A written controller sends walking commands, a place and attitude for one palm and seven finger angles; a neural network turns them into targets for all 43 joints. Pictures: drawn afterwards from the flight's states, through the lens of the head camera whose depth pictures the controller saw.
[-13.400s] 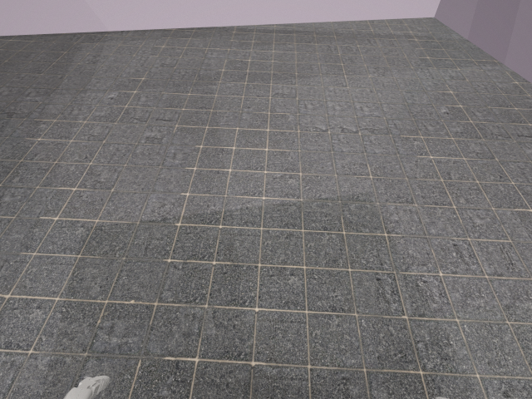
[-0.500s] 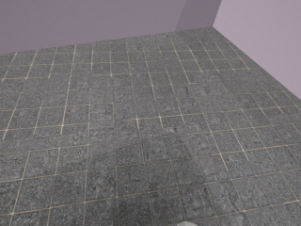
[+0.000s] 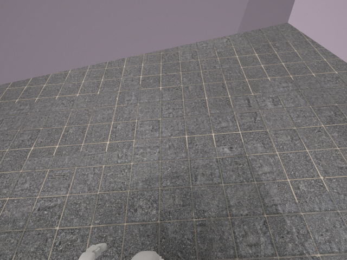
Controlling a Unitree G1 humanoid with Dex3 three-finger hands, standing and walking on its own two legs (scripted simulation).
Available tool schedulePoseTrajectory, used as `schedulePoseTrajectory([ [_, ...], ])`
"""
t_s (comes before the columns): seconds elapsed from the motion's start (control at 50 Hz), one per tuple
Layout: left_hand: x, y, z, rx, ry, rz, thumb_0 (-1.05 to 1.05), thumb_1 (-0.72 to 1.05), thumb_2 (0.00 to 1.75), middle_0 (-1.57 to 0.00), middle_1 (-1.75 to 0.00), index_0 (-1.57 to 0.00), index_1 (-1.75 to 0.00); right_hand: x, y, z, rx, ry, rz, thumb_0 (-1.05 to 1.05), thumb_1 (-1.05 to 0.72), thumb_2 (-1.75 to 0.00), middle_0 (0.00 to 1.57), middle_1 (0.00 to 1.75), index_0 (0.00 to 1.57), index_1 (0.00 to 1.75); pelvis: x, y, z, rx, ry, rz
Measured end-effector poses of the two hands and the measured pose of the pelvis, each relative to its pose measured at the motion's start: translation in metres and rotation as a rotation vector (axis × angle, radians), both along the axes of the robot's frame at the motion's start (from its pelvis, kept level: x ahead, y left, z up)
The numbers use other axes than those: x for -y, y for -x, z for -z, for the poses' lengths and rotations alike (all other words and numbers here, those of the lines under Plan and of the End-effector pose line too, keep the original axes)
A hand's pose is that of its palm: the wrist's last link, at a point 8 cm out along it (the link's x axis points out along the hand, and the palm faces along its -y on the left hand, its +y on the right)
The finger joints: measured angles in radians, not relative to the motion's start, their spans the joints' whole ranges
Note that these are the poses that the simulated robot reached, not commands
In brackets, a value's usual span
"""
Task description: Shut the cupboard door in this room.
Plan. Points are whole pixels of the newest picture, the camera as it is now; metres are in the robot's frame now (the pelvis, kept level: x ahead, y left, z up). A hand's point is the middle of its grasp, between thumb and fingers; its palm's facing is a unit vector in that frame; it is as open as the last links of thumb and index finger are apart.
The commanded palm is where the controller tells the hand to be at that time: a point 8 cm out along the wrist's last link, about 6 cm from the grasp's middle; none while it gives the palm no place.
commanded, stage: turn or walk to find it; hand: left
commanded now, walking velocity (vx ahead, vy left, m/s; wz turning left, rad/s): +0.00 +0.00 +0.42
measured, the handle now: out of the picture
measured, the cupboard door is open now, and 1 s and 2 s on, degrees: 91 91 91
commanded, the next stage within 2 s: none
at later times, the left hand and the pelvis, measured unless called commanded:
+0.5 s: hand out of the picture -0.08 +0.25 -0.19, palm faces +0.29 -0.93 -0.24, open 7.4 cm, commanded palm none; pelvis -0.03 +0.05 -0.01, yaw +12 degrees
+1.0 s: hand out of the picture +0.00 +0.22 -0.14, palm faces +0.37 -0.89 -0.29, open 7.4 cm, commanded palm none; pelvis -0.04 -0.01 -0.01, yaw +24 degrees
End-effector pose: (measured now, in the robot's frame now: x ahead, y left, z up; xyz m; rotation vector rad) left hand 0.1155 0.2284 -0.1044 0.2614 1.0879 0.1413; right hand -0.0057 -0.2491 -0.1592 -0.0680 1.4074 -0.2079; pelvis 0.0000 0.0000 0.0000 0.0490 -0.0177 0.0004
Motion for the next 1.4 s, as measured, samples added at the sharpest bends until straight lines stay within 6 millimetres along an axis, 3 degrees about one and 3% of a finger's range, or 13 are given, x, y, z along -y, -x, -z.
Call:
schedulePoseTrajectory([
  [0.12, -0.001, 0.052, 0.005, -0.06, 0.008, -0.108, 0.0, 0.91, 0.89, -0.2, -0.3, -0.2, -0.29, 0.012, -0.022, -0.004, 0.011, 0.013, -0.084, 0.0, -0.91, -0.9, 0.19, 0.3, 0.2, 0.3, 0.006, 0.004, -0.002, 0.009, 0.0, -0.065],
  [0.22, -0.014, 0.1, 0.014, -0.132, 0.014, -0.199, 0.0, 0.91, 0.89, -0.2, -0.3, -0.2, -0.29, 0.008, -0.052, -0.008, 0.035, 0.035, -0.168, 0.0, -0.91, -0.9, 0.19, 0.3, 0.2, 0.3, 0.001, 0.008, -0.001, 0.007, 0.007, -0.111],
  [0.32, -0.031, 0.152, 0.028, -0.217, 0.037, -0.282, 0.0, 0.91, 0.89, -0.2, -0.3, -0.2, -0.29, -0.016, -0.094, -0.016, 0.105, 0.059, -0.267, 0.0, -0.91, -0.9, 0.19, 0.3, 0.2, 0.3, -0.013, 0.016, 0.003, 0.001, 0.023, -0.152],
  [0.44, -0.061, 0.201, 0.056, -0.291, 0.078, -0.376, 0.0, 0.91, 0.89, -0.2, -0.3, -0.2, -0.29, -0.063, -0.137, -0.028, 0.239, 0.088, -0.382, 0.0, -0.91, -0.9, 0.19, 0.3, 0.2, 0.3, -0.039, 0.025, 0.016, 0.007, 0.039, -0.201],
  [0.5, -0.07, 0.208, 0.054, -0.304, 0.088, -0.396, 0.01, 0.91, 0.89, -0.2, -0.3, -0.19, -0.29, -0.081, -0.141, -0.039, 0.272, 0.09, -0.41, 0.0, -0.91, -0.9, 0.2, 0.3, 0.2, 0.3, -0.047, 0.029, 0.009, 0.015, 0.054, -0.215],
  [0.6, -0.082, 0.195, 0.043, -0.228, 0.095, -0.405, 0.01, 0.91, 0.9, -0.2, -0.3, -0.19, -0.29, -0.097, -0.134, -0.045, 0.267, 0.076, -0.434, 0.0, -0.91, -0.9, 0.2, 0.3, 0.2, 0.3, -0.054, 0.034, 0.0, 0.015, 0.067, -0.25],
  [0.74, -0.086, 0.169, 0.031, -0.13, 0.064, -0.4, 0.0, 0.91, 0.9, -0.2, -0.3, -0.19, -0.29, -0.093, -0.105, -0.035, 0.212, 0.042, -0.42, 0.0, -0.91, -0.9, 0.2, 0.3, 0.21, 0.3, -0.048, 0.04, -0.001, 0.006, 0.053, -0.294],
  [0.9, -0.06, 0.137, 0.016, -0.034, 0.019, -0.384, 0.0, 0.91, 0.9, -0.2, -0.3, -0.19, -0.29, -0.05, -0.062, -0.009, 0.075, 0.012, -0.399, 0.0, -0.91, -0.9, 0.2, 0.3, 0.21, 0.3, -0.017, 0.044, 0.005, -0.01, 0.032, -0.357],
  [0.98, -0.034, 0.137, 0.01, 0.004, -0.008, -0.397, 0.0, 0.91, 0.9, -0.2, -0.3, -0.19, -0.29, -0.022, -0.054, 0.008, 0.022, -0.006, -0.406, 0.0, -0.91, -0.9, 0.2, 0.3, 0.2, 0.3, 0.005, 0.045, 0.01, -0.003, 0.032, -0.399],
  [1.1, 0.002, 0.172, -0.001, -0.025, -0.001, -0.489, 0.0, 0.9, 0.89, -0.2, -0.3, -0.2, -0.29, 0.002, -0.068, 0.002, -0.002, -0.008, -0.467, 0.0, -0.91, -0.9, 0.2, 0.3, 0.2, 0.3, 0.025, 0.043, -0.001, 0.006, -0.007, -0.465],
  [1.22, 0.026, 0.214, 0.002, -0.072, 0.014, -0.594, 0.0, 0.92, 0.89, -0.2, -0.3, -0.2, -0.3, 0.01, -0.088, -0.003, -0.003, 0.007, -0.544, 0.0, -0.91, -0.9, 0.19, 0.3, 0.2, 0.3, 0.036, 0.044, -0.003, 0.007, -0.011, -0.53],
  [1.32, 0.042, 0.257, 0.01, -0.131, 0.039, -0.678, 0.0, 0.92, 0.89, -0.2, -0.3, -0.2, -0.29, -0.004, -0.112, -0.006, 0.019, 0.023, -0.628, 0.0, -0.91, -0.9, 0.19, 0.3, 0.2, 0.3, 0.038, 0.049, -0.002, 0.004, -0.003, -0.579],
  [1.4, 0.053, 0.296, 0.019, -0.189, 0.073, -0.741, 0.0, 0.91, 0.89, -0.2, -0.3, -0.2, -0.29, -0.03, -0.134, -0.011, 0.069, 0.025, -0.706, 0.0, -0.91, -0.9, 0.19, 0.3, 0.2, 0.3, 0.034, 0.058, 0.0, 0.002, 0.008, -0.616],
])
